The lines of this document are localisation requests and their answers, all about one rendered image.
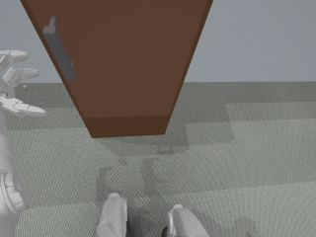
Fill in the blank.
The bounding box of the robot left hand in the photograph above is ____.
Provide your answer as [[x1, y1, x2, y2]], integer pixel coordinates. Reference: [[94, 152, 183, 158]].
[[0, 49, 47, 119]]

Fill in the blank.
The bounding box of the robot left thigh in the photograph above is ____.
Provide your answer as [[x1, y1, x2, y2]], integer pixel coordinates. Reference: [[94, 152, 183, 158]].
[[93, 197, 128, 237]]

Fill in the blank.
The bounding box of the cupboard door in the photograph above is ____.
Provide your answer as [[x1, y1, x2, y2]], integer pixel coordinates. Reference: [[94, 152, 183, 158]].
[[26, 0, 208, 119]]

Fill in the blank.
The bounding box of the handle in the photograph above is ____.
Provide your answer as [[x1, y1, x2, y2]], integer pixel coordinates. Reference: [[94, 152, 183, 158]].
[[42, 16, 76, 81]]

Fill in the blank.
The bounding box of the right robot shin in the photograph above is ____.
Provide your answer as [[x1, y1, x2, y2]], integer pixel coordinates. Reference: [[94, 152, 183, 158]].
[[167, 204, 183, 237]]

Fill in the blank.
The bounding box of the left robot upper arm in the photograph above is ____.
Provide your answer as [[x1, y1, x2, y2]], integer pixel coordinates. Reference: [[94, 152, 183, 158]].
[[0, 172, 31, 237]]

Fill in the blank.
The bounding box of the left robot forearm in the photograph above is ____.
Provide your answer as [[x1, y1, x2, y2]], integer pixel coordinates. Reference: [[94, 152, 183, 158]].
[[0, 111, 17, 174]]

